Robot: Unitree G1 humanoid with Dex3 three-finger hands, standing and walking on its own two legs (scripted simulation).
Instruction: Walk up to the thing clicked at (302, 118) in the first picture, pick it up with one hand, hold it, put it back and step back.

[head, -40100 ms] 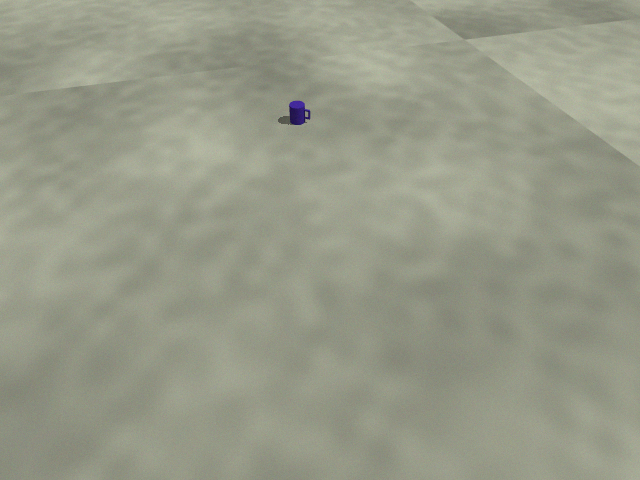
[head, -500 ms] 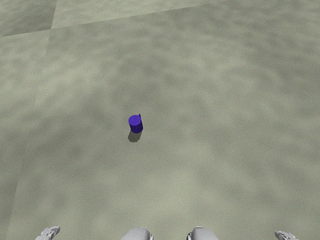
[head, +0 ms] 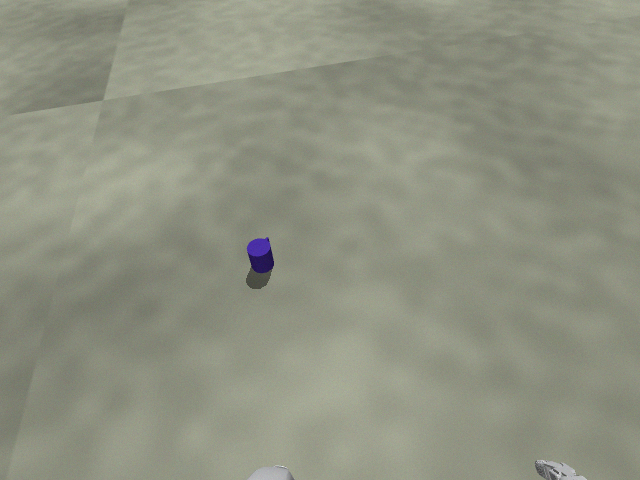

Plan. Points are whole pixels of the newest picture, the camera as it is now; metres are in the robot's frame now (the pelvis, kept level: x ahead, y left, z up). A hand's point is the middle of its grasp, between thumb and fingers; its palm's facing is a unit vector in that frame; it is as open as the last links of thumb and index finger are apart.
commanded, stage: step back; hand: left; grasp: from above
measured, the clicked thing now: (262, 252) +1.02 +0.32 -0.71
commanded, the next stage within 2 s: stand in 0.84 s
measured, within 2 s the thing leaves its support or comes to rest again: neither
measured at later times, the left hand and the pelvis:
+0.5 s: hand out of the picture +0.06 +0.29 -0.14, palm faces +0.04 -0.92 -0.39, open 7.4 cm; pelvis +0.00 +0.01 +0.01, yaw +4 degrees
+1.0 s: hand out of the picture +0.12 +0.29 -0.14, palm faces +0.09 -0.94 -0.34, open 7.4 cm; pelvis +0.04 +0.03 +0.01, yaw +5 degrees
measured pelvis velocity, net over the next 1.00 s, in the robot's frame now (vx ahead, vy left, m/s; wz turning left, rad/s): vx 0.04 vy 0.03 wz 0.09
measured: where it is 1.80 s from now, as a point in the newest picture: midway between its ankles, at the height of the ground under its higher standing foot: outside the picture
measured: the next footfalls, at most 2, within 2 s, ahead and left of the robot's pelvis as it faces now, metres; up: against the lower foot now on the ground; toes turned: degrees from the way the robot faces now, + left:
left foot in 0.22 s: +0.05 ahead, +0.16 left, +0.00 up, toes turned +4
right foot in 0.52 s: +0.09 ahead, -0.11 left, +0.00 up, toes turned +2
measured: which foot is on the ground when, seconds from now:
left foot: up 0.00-0.20, down 0.22-1.00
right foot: down 0.00-0.26, up 0.28-0.50, down 0.52-1.00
